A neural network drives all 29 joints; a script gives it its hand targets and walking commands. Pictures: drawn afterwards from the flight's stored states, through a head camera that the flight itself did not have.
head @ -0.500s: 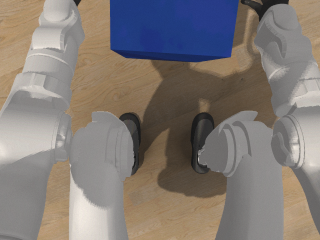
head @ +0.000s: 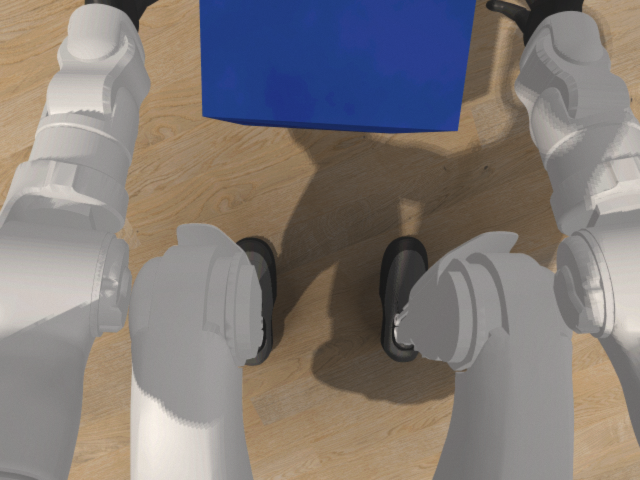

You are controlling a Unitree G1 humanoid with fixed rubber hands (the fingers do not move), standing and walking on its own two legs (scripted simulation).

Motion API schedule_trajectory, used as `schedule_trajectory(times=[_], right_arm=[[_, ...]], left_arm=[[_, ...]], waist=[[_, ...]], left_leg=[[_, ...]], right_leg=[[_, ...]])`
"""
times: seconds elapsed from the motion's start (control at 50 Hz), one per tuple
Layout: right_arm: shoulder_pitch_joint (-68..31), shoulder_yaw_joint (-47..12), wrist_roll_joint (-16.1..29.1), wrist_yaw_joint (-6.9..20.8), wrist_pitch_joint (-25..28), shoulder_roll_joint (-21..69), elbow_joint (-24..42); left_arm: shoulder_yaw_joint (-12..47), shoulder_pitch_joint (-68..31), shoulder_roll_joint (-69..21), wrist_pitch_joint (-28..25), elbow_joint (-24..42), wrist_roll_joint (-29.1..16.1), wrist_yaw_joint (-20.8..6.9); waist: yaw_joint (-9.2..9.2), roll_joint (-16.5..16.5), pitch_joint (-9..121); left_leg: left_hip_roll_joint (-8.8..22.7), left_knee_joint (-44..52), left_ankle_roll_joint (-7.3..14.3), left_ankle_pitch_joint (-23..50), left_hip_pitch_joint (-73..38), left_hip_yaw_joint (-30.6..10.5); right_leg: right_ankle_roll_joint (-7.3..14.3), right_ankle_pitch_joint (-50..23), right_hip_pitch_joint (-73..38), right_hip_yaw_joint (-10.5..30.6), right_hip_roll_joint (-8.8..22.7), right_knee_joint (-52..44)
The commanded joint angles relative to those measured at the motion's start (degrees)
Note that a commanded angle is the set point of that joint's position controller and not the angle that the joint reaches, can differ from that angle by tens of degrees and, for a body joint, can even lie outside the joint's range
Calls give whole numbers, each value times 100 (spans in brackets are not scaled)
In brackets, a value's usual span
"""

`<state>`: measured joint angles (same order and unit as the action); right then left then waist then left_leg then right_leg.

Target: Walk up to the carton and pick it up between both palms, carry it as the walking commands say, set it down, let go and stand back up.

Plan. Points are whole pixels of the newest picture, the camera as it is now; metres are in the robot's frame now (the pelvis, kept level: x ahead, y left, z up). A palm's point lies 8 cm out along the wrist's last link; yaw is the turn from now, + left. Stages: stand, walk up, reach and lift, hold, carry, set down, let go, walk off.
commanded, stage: reach and lift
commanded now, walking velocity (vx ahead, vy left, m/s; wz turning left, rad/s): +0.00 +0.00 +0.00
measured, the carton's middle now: (329, 29) +0.53 +0.03 -0.24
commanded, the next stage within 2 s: none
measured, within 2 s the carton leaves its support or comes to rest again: leaves its support in 1.34 s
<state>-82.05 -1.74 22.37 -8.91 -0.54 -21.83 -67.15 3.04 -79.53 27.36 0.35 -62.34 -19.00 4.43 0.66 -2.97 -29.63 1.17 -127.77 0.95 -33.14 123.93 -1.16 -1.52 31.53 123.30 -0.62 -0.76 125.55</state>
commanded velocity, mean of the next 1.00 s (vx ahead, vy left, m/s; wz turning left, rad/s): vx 0.00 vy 0.00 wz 0.00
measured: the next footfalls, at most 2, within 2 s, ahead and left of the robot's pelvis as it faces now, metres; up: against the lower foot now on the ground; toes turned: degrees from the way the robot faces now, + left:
none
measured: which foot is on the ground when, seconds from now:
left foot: down 0.00-1.00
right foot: down 0.00-1.00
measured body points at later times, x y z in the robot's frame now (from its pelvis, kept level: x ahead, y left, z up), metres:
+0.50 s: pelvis -0.01 +0.00 +0.00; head +0.36 +0.05 +0.24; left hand +0.54 +0.19 -0.20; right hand +0.55 -0.12 -0.18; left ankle +0.12 +0.12 -0.34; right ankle +0.13 -0.12 -0.33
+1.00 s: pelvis +0.00 -0.01 -0.02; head +0.35 +0.04 +0.25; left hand +0.55 +0.18 -0.19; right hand +0.55 -0.12 -0.18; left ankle +0.12 +0.12 -0.34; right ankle +0.13 -0.13 -0.34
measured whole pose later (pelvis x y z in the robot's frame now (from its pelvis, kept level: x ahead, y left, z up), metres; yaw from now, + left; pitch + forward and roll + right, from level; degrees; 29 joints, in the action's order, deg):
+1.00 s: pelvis +0.00 -0.01 -0.02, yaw +1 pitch +32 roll -2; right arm -84.3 11.8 8.6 -10.8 -3.6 -11.6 -69.0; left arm -2.5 -84.7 20.1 4.6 -68.5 -8.8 5.6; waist -0.6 -3.8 -22.6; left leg -0.4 -128.9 -0.2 -30.9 129.8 -1.7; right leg -3.2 30.3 129.1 0.9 -4.2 127.6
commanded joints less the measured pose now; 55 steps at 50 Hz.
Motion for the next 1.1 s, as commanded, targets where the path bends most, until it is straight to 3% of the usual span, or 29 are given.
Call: schedule_trajectory(times=[0.0,0.04,0.06,0.12,0.14,0.16,0.18,0.2,0.28,0.32,0.34,0.38,0.44,0.5,0.52,0.54,0.6,0.68,0.74,0.8,0.82,0.9,0.92,0.96,1.0,1.02,1.04,1.06,1.08], right_arm=[[-809,133,-18,-59,223,442,1015],[-443,406,-222,-113,163,316,524],[-817,-17,-54,-23,172,677,650],[-619,345,-257,-56,107,549,184],[-810,288,-113,-42,190,543,435],[-865,282,-231,-110,226,631,476],[-720,195,-156,-134,224,643,299],[-990,234,-268,-159,235,469,706],[-979,269,-259,-81,303,792,497],[-848,533,-402,-152,315,730,129],[-972,259,-410,-162,315,865,286],[-674,364,-345,-180,298,1007,58],[-845,95,-463,-132,349,1381,107],[-1142,128,-411,-111,427,1280,498],[-1031,266,-395,-59,354,1459,21],[-1142,164,-407,-18,350,1489,241],[-1367,-38,-445,154,381,2480,235],[-2189,-49,-857,601,180,4204,374],[-2696,-360,-860,934,-2,5366,641],[-2827,-148,-1036,1107,-211,5848,760],[-2738,-125,-1094,1178,-276,6074,598],[-2826,11,-1288,1327,-456,6443,678],[-2477,192,-1392,1352,-452,6383,564],[-2582,104,-1285,1419,-443,6759,907],[-2536,-42,-1150,1518,-479,7031,1097],[-2818,-65,-1195,1471,-403,6808,1620],[-2837,-219,-1204,1447,-406,6846,1858],[-2710,-333,-1134,1467,-401,7092,1902],[-2530,-170,-1070,1484,-471,7242,1665]], left_arm=[[-156,-1472,213,-196,716,-33,37],[-53,-1438,124,-148,337,1,33],[48,-1412,-214,-142,5,-51,-39],[-148,-1768,156,-174,206,134,61],[-234,-1669,220,-161,48,276,66],[221,-1828,-368,-157,322,-81,51],[84,-1627,-292,-192,175,66,121],[48,-1762,-190,-161,19,-129,121],[27,-1810,-391,-339,317,207,187],[211,-1815,-680,-250,25,85,222],[45,-1994,-425,-319,294,126,230],[153,-1566,-495,-265,-51,289,334],[513,-1780,-1116,-261,-200,-88,157],[270,-2367,-997,-431,873,109,306],[381,-2473,-1126,-386,442,150,322],[492,-1854,-1443,-252,-326,175,239],[642,-2687,-2459,-362,407,51,11],[976,-3272,-4140,-116,438,352,-500],[847,-3635,-4789,-68,728,518,-756],[745,-3806,-5171,98,817,485,-1016],[740,-3640,-5205,168,655,638,-1096],[435,-3567,-5636,312,644,817,-1283],[455,-3471,-6006,369,554,944,-1376],[651,-3614,-5989,353,989,913,-1364],[596,-3579,-6157,328,1454,900,-1342],[517,-2979,-6533,495,608,884,-1445],[349,-2653,-6709,515,536,949,-1447],[481,-2668,-6798,494,852,992,-1445],[624,-3081,-6653,457,1517,861,-1444]], waist=[[280,530,9171],[-36,703,8598],[222,605,8233],[-24,559,8169],[269,688,8165],[-147,718,8613],[116,762,8772],[-173,381,8559],[291,978,8245],[-183,834,8301],[132,618,8477],[118,923,8313],[-217,525,8304],[96,968,8827],[-28,1224,8556],[-32,1006,8265],[-323,836,8537],[-260,871,8258],[164,461,8348],[-118,74,7944],[169,209,7747],[343,270,7761],[71,357,7645],[136,498,7781],[498,577,8057],[199,449,8273],[269,360,8341],[519,365,8891],[225,400,8912]], left_leg=[[-241,1180,-121,2259,-3886,202],[-200,1275,-180,2003,-3666,106],[-223,1327,-134,1882,-3141,217],[-202,1361,-156,1641,-3424,84],[-168,1404,-124,1616,-3409,86],[-243,1423,-162,1774,-3686,43],[-303,1304,-193,1819,-3726,185],[-227,1346,-117,1644,-3798,54],[-292,1415,-139,1770,-3703,71],[-324,1488,-205,1895,-4009,-40],[-380,1493,-206,1883,-3750,114],[-357,1518,-148,1716,-3804,-2],[-379,1548,-139,1722,-3696,-49],[-459,1479,-212,2091,-4458,-20],[-433,1455,-204,1980,-4390,-49],[-393,1553,-168,1720,-4046,-55],[-494,1356,-210,1990,-3757,49],[-551,1339,-174,1870,-3516,88],[-643,1247,-115,1635,-3192,282],[-661,1229,-14,1145,-2986,245],[-648,1216,-54,1335,-2718,330],[-638,1098,12,1002,-2461,545],[-653,1169,-36,908,-2292,524],[-684,1141,4,1189,-2258,493],[-784,1255,-12,1834,-2757,548],[-711,1128,38,1821,-2841,403],[-741,1086,16,2045,-2743,533],[-759,1060,13,2213,-2803,546],[-786,1029,33,2334,-3068,438]], right_leg=[[30,-1915,-3334,-169,-278,-909],[75,-1775,-3079,-167,-231,-946],[35,-1776,-3001,-108,-293,-1074],[48,-1494,-2773,-208,-235,-967],[-35,-1429,-2674,-161,-251,-1001],[74,-1656,-3091,-236,-248,-980],[34,-1526,-3051,-243,-298,-921],[-10,-1292,-2932,-271,-287,-1107],[93,-1315,-2420,-179,-415,-1008],[62,-1448,-2623,-337,-353,-1015],[-9,-1452,-2851,-216,-329,-1109],[30,-1439,-2741,-277,-353,-1010],[-2,-1425,-2873,-305,-355,-1075],[80,-1495,-2707,-279,-393,-977],[150,-1570,-2625,-234,-408,-1069],[74,-1320,-2509,-362,-433,-1022],[107,-1586,-2709,-225,-508,-1028],[95,-1462,-2414,-229,-617,-901],[73,-1324,-2674,-277,-672,-950],[23,-851,-2484,-409,-702,-909],[21,-1145,-2542,-302,-686,-860],[123,-752,-2541,-246,-722,-895],[111,-732,-2335,-436,-746,-857],[147,-1246,-2459,-360,-825,-722],[109,-1614,-2262,-371,-839,-664],[73,-1551,-2377,-445,-811,-695],[14,-1722,-2523,-413,-831,-768],[42,-2015,-2694,-426,-853,-610],[29,-2093,-2599,-421,-872,-580]])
